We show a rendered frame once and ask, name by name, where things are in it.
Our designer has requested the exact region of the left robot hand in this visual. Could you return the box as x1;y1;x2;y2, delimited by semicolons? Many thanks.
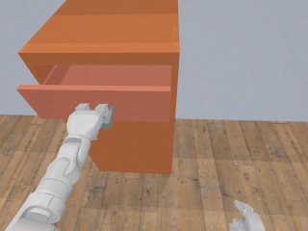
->
66;103;109;141

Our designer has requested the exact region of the right robot hand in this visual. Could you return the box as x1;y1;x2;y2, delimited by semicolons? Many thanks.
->
229;200;266;231

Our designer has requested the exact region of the cabinet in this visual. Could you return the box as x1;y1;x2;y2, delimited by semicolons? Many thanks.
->
18;0;180;174

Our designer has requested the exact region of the left robot upper arm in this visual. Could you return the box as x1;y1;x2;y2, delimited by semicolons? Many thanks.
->
11;217;59;231

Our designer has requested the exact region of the robot left forearm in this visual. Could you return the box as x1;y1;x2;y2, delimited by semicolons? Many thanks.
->
5;135;91;231

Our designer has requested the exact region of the drawer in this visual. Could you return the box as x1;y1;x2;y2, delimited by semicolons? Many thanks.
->
16;64;170;122

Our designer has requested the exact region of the handle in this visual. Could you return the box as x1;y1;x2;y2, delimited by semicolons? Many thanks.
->
100;106;115;129

